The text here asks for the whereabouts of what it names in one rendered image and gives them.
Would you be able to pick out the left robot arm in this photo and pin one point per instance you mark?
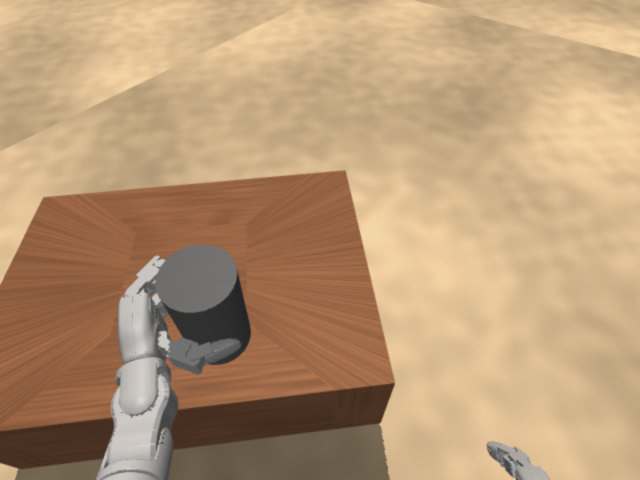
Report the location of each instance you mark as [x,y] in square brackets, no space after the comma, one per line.
[143,409]

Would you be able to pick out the right robot hand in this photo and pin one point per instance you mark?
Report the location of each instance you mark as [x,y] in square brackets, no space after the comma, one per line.
[516,462]

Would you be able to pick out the can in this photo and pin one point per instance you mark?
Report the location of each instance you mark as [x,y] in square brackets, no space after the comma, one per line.
[200,288]

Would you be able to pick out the left robot hand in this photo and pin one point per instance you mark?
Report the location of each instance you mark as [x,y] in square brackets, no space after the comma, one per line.
[142,331]

